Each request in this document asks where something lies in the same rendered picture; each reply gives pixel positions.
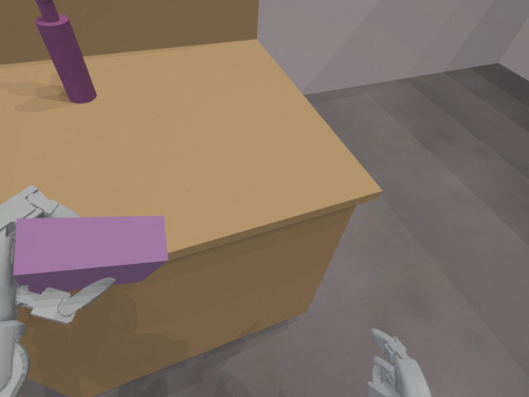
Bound right robot hand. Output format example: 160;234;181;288
368;328;432;397

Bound robot left forearm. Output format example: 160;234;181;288
0;320;31;397

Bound table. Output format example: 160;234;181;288
0;0;383;397

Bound sponge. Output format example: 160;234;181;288
13;216;168;294

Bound left robot hand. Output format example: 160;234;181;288
0;185;116;324

